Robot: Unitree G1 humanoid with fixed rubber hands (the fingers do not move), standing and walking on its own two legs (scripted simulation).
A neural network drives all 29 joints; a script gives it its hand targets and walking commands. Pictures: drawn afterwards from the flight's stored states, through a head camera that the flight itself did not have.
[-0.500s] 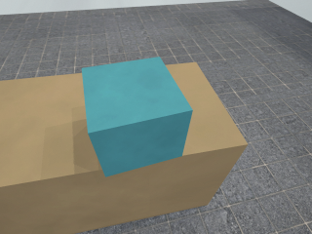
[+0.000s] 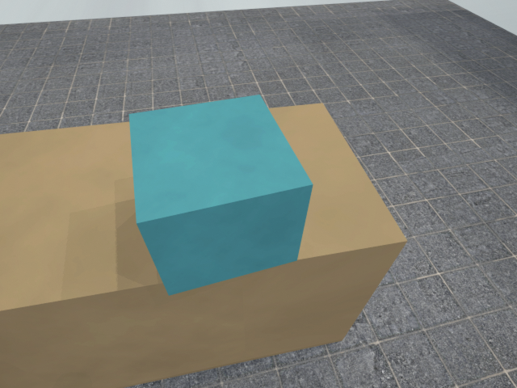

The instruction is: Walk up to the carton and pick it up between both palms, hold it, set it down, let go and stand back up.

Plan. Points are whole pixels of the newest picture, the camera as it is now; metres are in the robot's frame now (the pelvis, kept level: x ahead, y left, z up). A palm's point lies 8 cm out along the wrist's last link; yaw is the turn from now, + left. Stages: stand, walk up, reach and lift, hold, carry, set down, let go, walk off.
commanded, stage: stand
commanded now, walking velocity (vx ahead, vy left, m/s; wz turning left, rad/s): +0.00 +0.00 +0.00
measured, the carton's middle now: (216, 190) +0.49 +0.10 +0.01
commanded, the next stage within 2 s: walk up in 0.70 s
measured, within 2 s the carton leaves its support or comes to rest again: neither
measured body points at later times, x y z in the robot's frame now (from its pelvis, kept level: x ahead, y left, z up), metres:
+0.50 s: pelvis +0.01 -0.01 +0.00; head +0.02 -0.02 +0.45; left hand -0.01 +0.19 -0.16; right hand -0.02 -0.21 -0.17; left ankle -0.01 +0.15 -0.74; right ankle -0.01 -0.09 -0.74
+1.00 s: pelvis +0.02 -0.03 -0.01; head +0.04 -0.03 +0.44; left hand +0.01 +0.20 -0.17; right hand -0.02 -0.24 -0.17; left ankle -0.01 +0.15 -0.74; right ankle -0.01 -0.09 -0.74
